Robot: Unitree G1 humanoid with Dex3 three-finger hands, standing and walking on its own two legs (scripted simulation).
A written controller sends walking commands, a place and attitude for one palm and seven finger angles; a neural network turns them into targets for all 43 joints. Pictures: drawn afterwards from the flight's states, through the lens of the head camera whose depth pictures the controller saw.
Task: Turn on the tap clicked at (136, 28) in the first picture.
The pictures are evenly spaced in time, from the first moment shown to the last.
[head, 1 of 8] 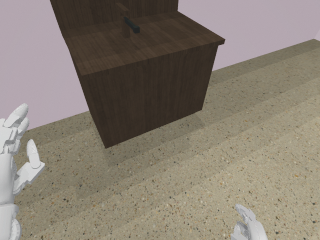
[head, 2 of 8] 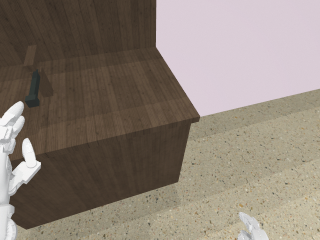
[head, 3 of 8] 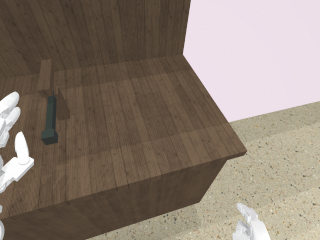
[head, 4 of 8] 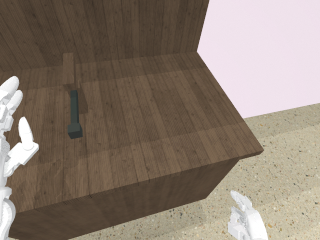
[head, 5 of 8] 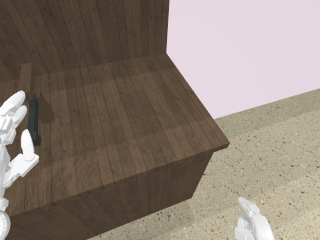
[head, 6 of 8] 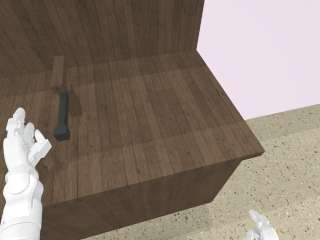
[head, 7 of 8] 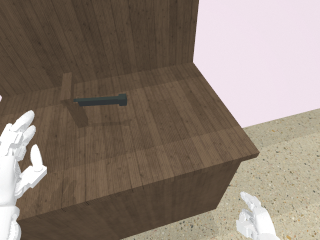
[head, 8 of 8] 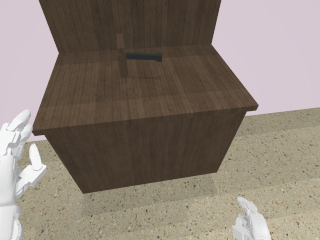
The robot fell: no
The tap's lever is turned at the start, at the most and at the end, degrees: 0 78 78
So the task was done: yes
